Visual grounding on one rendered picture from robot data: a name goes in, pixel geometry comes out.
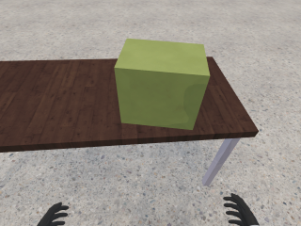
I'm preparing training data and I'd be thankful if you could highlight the left robot hand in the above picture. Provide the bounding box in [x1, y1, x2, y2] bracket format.
[37, 202, 70, 226]

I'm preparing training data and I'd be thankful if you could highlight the table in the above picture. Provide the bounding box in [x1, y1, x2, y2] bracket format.
[0, 56, 259, 186]

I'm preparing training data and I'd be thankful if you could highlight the right robot hand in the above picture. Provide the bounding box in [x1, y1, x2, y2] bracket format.
[223, 193, 260, 226]

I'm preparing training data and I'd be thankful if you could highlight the carton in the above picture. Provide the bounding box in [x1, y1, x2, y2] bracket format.
[114, 38, 210, 130]

